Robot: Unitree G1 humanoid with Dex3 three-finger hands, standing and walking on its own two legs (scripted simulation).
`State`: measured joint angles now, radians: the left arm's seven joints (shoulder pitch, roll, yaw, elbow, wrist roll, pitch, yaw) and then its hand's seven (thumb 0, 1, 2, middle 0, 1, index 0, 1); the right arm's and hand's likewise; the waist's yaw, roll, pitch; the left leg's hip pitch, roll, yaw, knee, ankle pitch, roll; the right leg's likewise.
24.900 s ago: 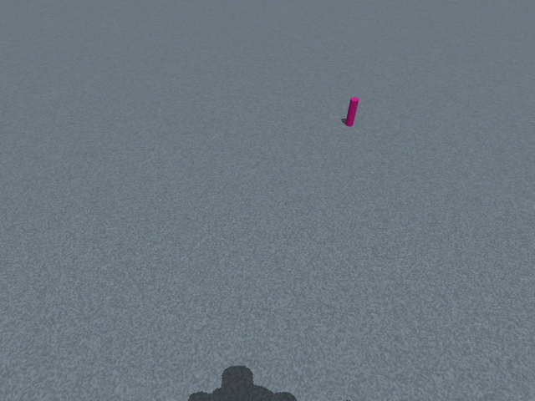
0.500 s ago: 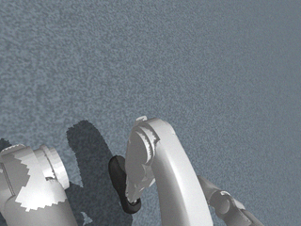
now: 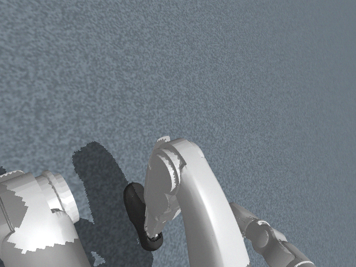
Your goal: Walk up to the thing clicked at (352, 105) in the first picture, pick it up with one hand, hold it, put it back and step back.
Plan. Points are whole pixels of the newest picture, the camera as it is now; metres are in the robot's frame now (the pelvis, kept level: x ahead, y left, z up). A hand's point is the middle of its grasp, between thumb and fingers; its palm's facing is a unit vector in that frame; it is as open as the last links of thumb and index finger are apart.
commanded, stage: open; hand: left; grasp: from the side
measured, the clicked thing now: out of the picture +0.47 +0.31 -0.20
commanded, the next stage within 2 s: withdraw in 0.18 s
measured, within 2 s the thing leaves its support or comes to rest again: neither
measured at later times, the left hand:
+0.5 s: hand out of the picture +0.47 +0.32 -0.16, palm faces +0.33 -0.94 +0.01, open 15.4 cm
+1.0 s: hand out of the picture +0.43 +0.42 -0.05, palm faces +0.36 -0.88 -0.32, open 17.2 cm
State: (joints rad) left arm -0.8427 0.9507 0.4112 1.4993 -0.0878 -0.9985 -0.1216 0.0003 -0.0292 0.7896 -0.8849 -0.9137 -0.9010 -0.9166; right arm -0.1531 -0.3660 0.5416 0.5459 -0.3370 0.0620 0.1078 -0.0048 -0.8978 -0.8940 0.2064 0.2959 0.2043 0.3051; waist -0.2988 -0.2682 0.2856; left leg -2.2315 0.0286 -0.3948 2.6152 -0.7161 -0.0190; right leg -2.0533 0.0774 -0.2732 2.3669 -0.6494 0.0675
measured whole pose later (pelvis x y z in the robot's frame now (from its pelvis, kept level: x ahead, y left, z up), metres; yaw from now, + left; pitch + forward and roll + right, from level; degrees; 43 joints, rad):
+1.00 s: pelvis +0.00 -0.01 +0.04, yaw +5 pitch +26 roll -13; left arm -0.73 0.91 0.54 1.08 0.12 -0.39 -0.14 -0.01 -0.52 0.09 -0.10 -0.08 -0.09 -0.08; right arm 0.07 -0.30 0.25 0.53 -0.10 0.21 0.07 0.00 -0.92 -0.91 0.21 0.30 0.21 0.31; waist -0.22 -0.09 0.04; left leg -2.25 0.06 -0.22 2.43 -0.67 0.01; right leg -2.12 0.04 -0.16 2.29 -0.65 0.04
